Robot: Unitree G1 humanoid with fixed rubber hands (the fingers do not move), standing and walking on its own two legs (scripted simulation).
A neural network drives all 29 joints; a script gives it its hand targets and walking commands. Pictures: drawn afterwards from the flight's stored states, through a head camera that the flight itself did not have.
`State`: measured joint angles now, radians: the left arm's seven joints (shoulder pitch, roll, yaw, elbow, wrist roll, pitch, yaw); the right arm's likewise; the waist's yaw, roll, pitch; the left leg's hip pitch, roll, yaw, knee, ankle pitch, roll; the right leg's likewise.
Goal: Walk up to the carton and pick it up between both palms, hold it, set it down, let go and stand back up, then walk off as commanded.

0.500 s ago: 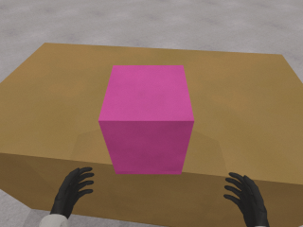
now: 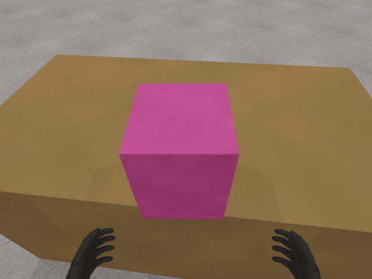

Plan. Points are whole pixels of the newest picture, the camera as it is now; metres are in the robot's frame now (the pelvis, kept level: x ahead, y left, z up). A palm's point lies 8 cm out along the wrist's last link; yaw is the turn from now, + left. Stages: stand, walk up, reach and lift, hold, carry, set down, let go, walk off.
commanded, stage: set down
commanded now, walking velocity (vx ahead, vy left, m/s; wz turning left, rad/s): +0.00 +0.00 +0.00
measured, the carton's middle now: (182, 153) +0.40 +0.05 +0.06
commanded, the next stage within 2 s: let go in 0.82 s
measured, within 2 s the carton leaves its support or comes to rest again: neither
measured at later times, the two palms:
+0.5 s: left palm out of the picture +0.15 +0.23 -0.05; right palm out of the picture +0.15 -0.20 -0.06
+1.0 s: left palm (100, 277) +0.16 +0.22 -0.08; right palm out of the picture +0.15 -0.23 -0.09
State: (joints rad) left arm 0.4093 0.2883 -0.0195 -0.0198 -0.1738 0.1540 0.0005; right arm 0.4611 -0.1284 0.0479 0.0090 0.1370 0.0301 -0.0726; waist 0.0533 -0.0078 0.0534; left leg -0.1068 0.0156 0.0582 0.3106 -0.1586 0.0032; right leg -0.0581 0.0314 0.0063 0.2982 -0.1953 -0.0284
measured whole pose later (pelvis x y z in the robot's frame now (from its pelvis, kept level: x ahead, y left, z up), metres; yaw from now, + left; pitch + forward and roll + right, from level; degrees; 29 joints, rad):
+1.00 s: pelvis +0.00 -0.01 +0.00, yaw +0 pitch -2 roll +0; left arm 0.20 0.21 0.00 0.48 0.00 0.12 0.01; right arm 0.19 -0.18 0.00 0.73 0.00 -0.21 0.03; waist 0.01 -0.03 0.07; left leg -0.13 0.02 0.06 0.37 -0.19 -0.01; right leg -0.09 0.04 0.00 0.37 -0.24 -0.04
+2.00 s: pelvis +0.01 +0.02 +0.00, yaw +0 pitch -2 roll +0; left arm 0.20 0.35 0.00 0.99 0.02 -0.03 0.00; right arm 0.12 -0.36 0.00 1.08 -0.02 -0.03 0.01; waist 0.01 0.00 0.00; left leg -0.13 -0.01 0.07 0.37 -0.21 0.03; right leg -0.09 0.00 0.01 0.35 -0.23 0.00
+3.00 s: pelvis +0.00 +0.01 +0.00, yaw -1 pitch -2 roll +0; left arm 0.17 0.36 0.00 1.09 0.01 -0.02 0.00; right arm 0.10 -0.38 0.01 1.15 -0.01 -0.02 0.00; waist 0.00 0.01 0.02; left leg -0.11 0.01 0.07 0.30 -0.16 0.01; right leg -0.06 0.02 0.03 0.28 -0.18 -0.01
